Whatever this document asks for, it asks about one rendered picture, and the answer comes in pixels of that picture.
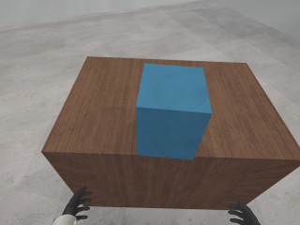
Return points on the robot right hand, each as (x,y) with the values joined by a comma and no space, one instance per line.
(247,215)

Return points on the robot left hand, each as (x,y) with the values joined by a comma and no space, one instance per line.
(72,207)

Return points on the pedestal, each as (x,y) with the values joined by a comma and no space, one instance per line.
(246,147)

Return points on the carton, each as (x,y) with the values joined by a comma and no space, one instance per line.
(173,110)

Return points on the left robot forearm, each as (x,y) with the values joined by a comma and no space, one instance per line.
(66,219)

